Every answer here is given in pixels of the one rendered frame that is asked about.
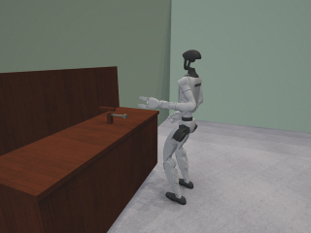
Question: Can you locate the robot left forearm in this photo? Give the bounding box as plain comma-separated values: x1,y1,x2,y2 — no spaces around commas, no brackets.
159,100,194,113

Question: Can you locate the right robot thigh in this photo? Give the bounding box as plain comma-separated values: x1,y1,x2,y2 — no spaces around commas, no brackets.
175,124,197,158

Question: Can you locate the right robot shin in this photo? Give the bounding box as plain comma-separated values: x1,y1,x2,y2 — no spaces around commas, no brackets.
175,149,190,183

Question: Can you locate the robot right upper arm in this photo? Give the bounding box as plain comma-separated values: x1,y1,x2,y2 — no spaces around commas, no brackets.
197,76,203,106

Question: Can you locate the tap lever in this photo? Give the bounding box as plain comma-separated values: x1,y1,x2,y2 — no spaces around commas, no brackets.
111,114,127,118

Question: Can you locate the counter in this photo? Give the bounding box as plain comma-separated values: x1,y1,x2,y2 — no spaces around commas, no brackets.
0,66,159,233

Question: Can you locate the robot right hand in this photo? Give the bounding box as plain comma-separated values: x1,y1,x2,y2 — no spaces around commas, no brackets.
168,111,182,123

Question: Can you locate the robot left hand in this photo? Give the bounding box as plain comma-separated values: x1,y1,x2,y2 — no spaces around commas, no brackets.
138,96,160,110

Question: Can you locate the robot left upper arm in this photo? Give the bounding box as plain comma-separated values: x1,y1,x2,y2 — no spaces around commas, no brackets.
178,77,196,112

